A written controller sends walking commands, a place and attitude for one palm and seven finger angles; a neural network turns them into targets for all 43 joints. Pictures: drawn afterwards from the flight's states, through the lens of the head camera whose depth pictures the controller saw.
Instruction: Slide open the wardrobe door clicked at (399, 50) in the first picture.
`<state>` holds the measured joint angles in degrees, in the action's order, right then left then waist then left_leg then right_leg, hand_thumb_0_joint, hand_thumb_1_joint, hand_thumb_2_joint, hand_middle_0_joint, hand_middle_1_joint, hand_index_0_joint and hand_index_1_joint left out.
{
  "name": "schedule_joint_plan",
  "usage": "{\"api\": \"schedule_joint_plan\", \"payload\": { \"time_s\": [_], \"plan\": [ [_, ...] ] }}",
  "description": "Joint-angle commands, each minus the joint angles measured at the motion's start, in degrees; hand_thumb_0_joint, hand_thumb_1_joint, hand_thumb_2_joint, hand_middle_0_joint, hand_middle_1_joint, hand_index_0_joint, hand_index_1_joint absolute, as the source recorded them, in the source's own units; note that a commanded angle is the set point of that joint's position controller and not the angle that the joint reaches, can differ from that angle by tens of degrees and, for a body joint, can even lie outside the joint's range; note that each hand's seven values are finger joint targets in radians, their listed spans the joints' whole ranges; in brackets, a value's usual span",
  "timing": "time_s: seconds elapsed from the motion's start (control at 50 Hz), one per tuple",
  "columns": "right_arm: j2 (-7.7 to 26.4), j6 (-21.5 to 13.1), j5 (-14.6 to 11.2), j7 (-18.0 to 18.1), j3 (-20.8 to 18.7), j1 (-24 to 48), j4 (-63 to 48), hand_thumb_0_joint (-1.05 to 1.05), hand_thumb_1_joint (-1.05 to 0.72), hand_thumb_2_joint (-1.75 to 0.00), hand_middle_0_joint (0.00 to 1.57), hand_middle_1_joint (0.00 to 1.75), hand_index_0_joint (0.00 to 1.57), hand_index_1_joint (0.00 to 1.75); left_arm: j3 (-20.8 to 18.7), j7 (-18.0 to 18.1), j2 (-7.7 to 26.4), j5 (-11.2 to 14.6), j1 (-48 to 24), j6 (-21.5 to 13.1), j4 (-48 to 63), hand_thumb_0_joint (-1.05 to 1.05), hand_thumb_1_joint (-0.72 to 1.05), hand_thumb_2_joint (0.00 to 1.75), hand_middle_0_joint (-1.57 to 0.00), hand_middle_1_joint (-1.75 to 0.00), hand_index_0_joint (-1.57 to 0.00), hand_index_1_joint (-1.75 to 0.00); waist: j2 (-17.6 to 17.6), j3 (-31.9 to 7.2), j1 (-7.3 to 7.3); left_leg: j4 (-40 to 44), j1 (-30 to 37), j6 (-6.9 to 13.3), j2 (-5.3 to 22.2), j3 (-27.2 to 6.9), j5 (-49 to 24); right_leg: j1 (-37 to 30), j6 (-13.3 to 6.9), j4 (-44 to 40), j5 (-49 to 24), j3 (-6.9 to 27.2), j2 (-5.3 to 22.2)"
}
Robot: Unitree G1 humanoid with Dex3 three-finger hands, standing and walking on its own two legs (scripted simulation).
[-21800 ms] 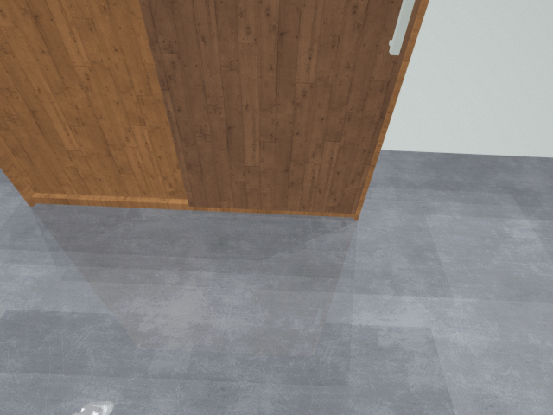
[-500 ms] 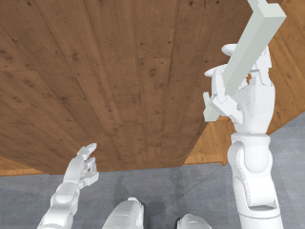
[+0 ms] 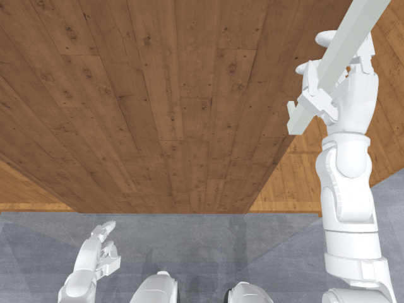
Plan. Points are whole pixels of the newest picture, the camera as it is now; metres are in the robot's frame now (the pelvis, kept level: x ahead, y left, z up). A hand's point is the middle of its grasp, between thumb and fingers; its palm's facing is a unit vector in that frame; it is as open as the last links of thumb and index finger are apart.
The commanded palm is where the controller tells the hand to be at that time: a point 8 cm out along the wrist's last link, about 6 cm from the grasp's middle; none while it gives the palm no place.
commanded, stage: step sideways, sliding the door along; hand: right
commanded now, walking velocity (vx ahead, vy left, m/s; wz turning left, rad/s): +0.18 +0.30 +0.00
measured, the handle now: (319, 68) +0.44 -0.17 +0.20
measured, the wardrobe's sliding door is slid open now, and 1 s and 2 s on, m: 0.37 0.58 0.58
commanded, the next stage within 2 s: stop walking and hold the door there in 0.98 s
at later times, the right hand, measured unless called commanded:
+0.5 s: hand (218, 89) +0.39 -0.01 +0.20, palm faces +0.19 +0.98 -0.07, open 6.3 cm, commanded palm +0.37 +0.01 +0.20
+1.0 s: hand (157, 87) +0.39 +0.08 +0.20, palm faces +0.32 +0.94 -0.08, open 6.5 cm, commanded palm +0.37 +0.10 +0.19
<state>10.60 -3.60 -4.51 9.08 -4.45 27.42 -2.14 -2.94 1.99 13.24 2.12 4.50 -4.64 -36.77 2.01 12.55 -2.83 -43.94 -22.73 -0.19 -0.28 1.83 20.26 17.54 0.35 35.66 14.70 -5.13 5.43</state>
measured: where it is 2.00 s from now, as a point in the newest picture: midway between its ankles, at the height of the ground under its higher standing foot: outside the picture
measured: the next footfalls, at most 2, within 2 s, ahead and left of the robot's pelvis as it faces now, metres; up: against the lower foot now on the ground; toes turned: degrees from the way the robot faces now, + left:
left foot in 0.28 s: +0.01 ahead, +0.28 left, +0.00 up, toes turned +3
right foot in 0.44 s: +0.04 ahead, -0.01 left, +0.00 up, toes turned -12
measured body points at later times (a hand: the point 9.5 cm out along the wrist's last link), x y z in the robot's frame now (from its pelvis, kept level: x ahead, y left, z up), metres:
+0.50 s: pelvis -0.01 +0.15 +0.00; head +0.08 +0.14 +0.44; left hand +0.20 +0.36 -0.12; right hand +0.37 -0.06 +0.20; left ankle -0.02 +0.29 -0.67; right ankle +0.01 +0.00 -0.73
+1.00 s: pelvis +0.01 +0.29 +0.01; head +0.10 +0.27 +0.44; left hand +0.24 +0.49 -0.10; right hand +0.37 +0.03 +0.20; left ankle +0.05 +0.43 -0.67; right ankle +0.00 +0.15 -0.73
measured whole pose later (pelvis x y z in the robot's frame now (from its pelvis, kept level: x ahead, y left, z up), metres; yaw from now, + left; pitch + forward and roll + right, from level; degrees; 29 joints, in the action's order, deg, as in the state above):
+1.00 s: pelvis +0.01 +0.29 +0.01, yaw -5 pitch -2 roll +3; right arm 12.5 -3.5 -3.4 7.6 -5.5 34.0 4.9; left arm -3.7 -0.5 13.5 2.9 4.2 -4.8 -36.4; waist 3.1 15.1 -6.9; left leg -55.2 -26.3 -1.0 -0.1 1.9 27.0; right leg 14.9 1.8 35.3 16.7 -5.7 9.3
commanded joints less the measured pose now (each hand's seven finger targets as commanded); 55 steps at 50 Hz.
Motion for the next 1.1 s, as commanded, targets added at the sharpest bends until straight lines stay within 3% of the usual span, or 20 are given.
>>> {"api": "schedule_joint_plan", "payload": {
  "time_s": [0.0,0.08,0.22,0.28,0.3,0.32,0.38,0.42,0.44,0.58,0.68,0.72,0.76,0.78,0.82,0.86,0.88,0.9,1.06,1.08],
  "plan": [
    [-3.7,-9.9,1.2,-7.0,14.8,34.6,-21.7,0.00,-0.90,-0.90,0.45,1.40,0.45,1.40,-1.7,-2.6,5.7,-0.9,-3.5,-2.8,9.1,0.00,0.90,0.90,-0.20,-0.30,-0.20,-0.30,12.4,-31.7,4.70,-20.5,-11.9,-0.5,3.4,-8.1,8.4,-28.4,-13.6,-10.0,-43.1,23.4,26.3],
    [-4.7,-7.0,1.0,-7.5,15.5,36.6,-13.4,0.00,-0.90,-0.90,0.45,1.40,0.45,1.40,-2.3,-2.6,7.1,0.0,-2.1,-1.9,8.4,0.00,0.90,0.90,-0.20,-0.30,-0.20,-0.30,12.0,-29.4,4.07,-12.7,-4.0,-1.2,3.3,-2.4,1.6,-20.9,-8.4,-10.2,-31.3,8.7,19.7],
    [-5.1,-6.5,0.4,-6.4,15.6,38.8,-7.8,0.00,-0.90,-0.90,0.45,1.40,0.45,1.40,-0.7,-1.7,5.7,1.5,-2.1,-1.3,9.3,0.00,0.90,0.90,-0.20,-0.30,-0.20,-0.30,15.2,-30.7,3.98,13.3,14.7,-1.9,-1.1,5.6,-5.3,-13.4,-4.2,-1.4,-22.3,5.2,13.2],
    [3.0,-6.4,2.0,-4.5,11.6,37.9,-8.0,0.00,-0.90,-0.90,0.45,1.40,0.45,1.40,0.4,-0.2,2.7,1.7,-3.5,-1.3,8.0,0.00,0.90,0.90,-0.20,-0.30,-0.20,-0.30,-10.1,-30.2,3.49,18.4,24.1,5.7,16.1,-9.3,-51.7,5.4,1.8,17.0,12.4,0.3,0.5],
    [4.4,-6.2,1.3,-4.2,10.2,36.3,-10.2,0.00,-0.90,-0.90,0.45,1.40,0.45,1.40,-0.2,0.8,3.6,1.5,-4.8,-0.9,7.9,0.00,0.90,0.90,-0.20,-0.30,-0.20,-0.30,-22.0,-31.3,1.70,14.3,30.4,8.9,17.6,-13.5,-66.7,12.4,1.9,25.2,21.7,1.2,-2.3],
    [2.3,-6.6,1.3,-4.3,11.6,36.6,-12.4,0.00,-0.90,-0.90,0.45,1.40,0.45,1.40,-0.3,1.3,3.4,1.3,-5.2,-1.2,7.6,0.00,0.90,0.90,-0.20,-0.30,-0.20,-0.30,-23.9,-31.4,1.35,11.0,34.3,10.7,18.7,-13.9,-72.8,15.2,0.9,24.9,25.1,2.7,-1.6],
    [-2.9,-8.3,0.4,-4.7,15.9,39.5,-14.6,0.00,-0.90,-0.90,0.45,1.40,0.45,1.40,-0.1,1.7,3.3,0.8,-3.3,-0.9,5.1,0.00,0.90,0.90,-0.20,-0.30,-0.20,-0.30,-9.9,-32.6,5.41,-3.3,22.5,4.1,11.2,-1.2,-59.5,-8.2,0.1,-9.9,-5.3,-0.8,2.4],
    [-7.8,-9.0,-0.9,-7.1,19.1,39.6,-14.5,0.00,-0.90,-0.90,0.45,1.40,0.45,1.40,-3.3,-0.5,7.8,0.1,-1.2,-0.6,7.8,0.00,0.90,0.90,-0.20,-0.30,-0.20,-0.30,6.9,-40.7,5.48,-22.8,-9.6,-1.2,1.9,-2.6,13.5,-40.3,-12.7,-5.8,-73.1,25.0,29.1],
    [-8.5,-9.0,0.5,-8.1,18.6,43.9,-13.3,0.00,-0.90,-0.90,0.45,1.40,0.45,1.40,-3.4,-3.6,9.0,0.7,-1.7,-0.6,8.6,0.00,0.90,0.90,-0.20,-0.30,-0.20,-0.30,1.7,-37.8,5.85,-24.6,-11.5,0.5,2.5,-6.2,14.6,-37.6,-13.2,-5.4,-64.2,19.1,26.6],
    [-6.1,-7.2,1.1,-8.5,17.1,40.4,-10.0,0.00,-0.90,-0.90,0.45,1.40,0.45,1.40,-2.7,-2.7,7.5,0.4,-2.9,-1.9,9.5,0.00,0.90,0.90,-0.20,-0.30,-0.20,-0.30,13.5,-29.6,4.63,-10.1,1.0,-1.8,3.4,0.5,1.0,-18.2,-6.9,-9.4,-32.8,2.4,20.2],
    [-5.7,-7.2,1.0,-7.6,16.7,36.0,-8.8,0.00,-0.90,-0.90,0.45,1.40,0.45,1.40,-1.6,-1.7,5.7,1.8,-2.4,-3.0,9.7,0.00,0.90,0.90,-0.20,-0.30,-0.20,-0.30,14.2,-29.4,3.98,7.9,12.2,-2.6,-1.1,5.6,-8.9,-14.1,-3.0,-0.8,-25.8,0.5,14.8],
    [-3.3,-8.1,2.1,-7.2,16.0,36.5,-10.5,0.00,-0.90,-0.90,0.45,1.40,0.45,1.40,-0.5,-1.6,2.9,2.4,-2.7,-3.9,9.6,0.00,0.90,0.90,-0.20,-0.30,-0.20,-0.30,1.4,-28.9,3.27,19.9,15.5,-1.4,5.1,1.2,-30.5,-9.3,-2.3,10.7,-14.0,-0.5,7.2],
    [2.9,-7.7,2.1,-6.1,12.2,31.8,-13.5,0.00,-0.90,-0.90,0.45,1.40,0.45,1.40,-0.7,0.0,2.1,1.2,-4.9,-4.3,9.3,0.00,0.90,0.90,-0.20,-0.30,-0.20,-0.30,-22.0,-29.6,0.67,17.1,19.3,7.4,19.1,-16.6,-66.9,8.2,3.0,30.7,26.5,2.5,-3.1],
    [1.5,-6.5,1.3,-5.5,12.9,29.7,-16.1,0.00,-0.90,-0.90,0.45,1.40,0.45,1.40,-1.3,0.9,3.4,1.1,-5.8,-4.5,8.0,0.00,0.90,0.90,-0.20,-0.30,-0.20,-0.30,-23.6,-31.0,1.41,14.0,21.2,11.0,20.9,-19.4,-74.2,8.5,2.4,31.9,28.4,6.6,-2.1],
    [-3.1,-8.2,0.5,-4.8,15.2,31.9,-20.8,0.00,-0.90,-0.90,0.45,1.40,0.45,1.40,1.1,0.6,1.4,1.4,-4.7,-4.3,6.6,0.00,0.90,0.90,-0.20,-0.30,-0.20,-0.30,-16.8,-33.2,4.40,6.9,32.9,9.5,17.1,-10.7,-77.8,9.6,1.9,12.1,21.5,4.7,-0.6],
    [-1.5,-10.1,0.9,-5.0,14.0,31.5,-20.3,0.00,-0.90,-0.90,0.45,1.40,0.45,1.40,-0.3,0.7,3.1,0.8,-3.8,-2.5,6.9,0.00,0.90,0.90,-0.20,-0.30,-0.20,-0.30,-15.7,-35.7,5.34,0.1,24.1,5.1,11.6,-3.4,-66.4,-8.8,2.0,-8.2,-7.4,1.6,3.4],
    [-1.6,-10.5,-0.4,-5.6,14.9,31.4,-21.2,0.00,-0.90,-0.90,0.45,1.40,0.45,1.40,-1.7,0.8,5.6,0.9,-3.7,-2.0,8.1,0.00,0.90,0.90,-0.20,-0.30,-0.20,-0.30,-5.4,-36.6,5.71,-6.0,7.0,0.0,6.8,-0.2,-40.9,-27.2,-2.8,-11.4,-46.0,9.7,15.1],
    [-4.6,-10.7,-0.1,-7.2,16.0,31.9,-19.6,0.00,-0.90,-0.90,0.45,1.40,0.45,1.40,-3.4,-1.4,7.7,0.5,-2.8,-2.0,9.7,0.00,0.90,0.90,-0.20,-0.30,-0.20,-0.30,6.4,-40.4,3.99,-14.4,-7.0,-1.0,2.1,-2.0,7.6,-38.9,-10.0,-6.4,-78.1,20.2,27.3],
    [-1.6,-8.2,1.6,-8.4,11.8,33.5,-14.6,0.00,-0.90,-0.90,0.45,1.40,0.45,1.40,-2.8,-4.0,7.0,0.2,0.0,-4.7,10.6,0.00,0.90,0.90,-0.20,-0.30,-0.20,-0.30,15.4,-31.3,4.10,-9.2,-5.6,-1.8,0.8,1.1,1.1,-31.3,-6.0,-8.1,-53.8,2.1,19.8],
    [29.4,-7.1,3.6,-5.0,-19.7,20.1,6.0,0.00,-0.90,-0.90,0.45,1.40,0.45,1.40,-4.3,-2.2,9.9,-0.5,4.2,-2.8,5.9,0.00,0.90,0.90,-0.20,-0.30,-0.20,-0.30,17.4,-31.5,2.86,-9.3,-5.9,-3.3,-1.5,2.9,1.0,-31.4,-5.0,-9.9,-53.1,-1.3,18.9]
  ]
}}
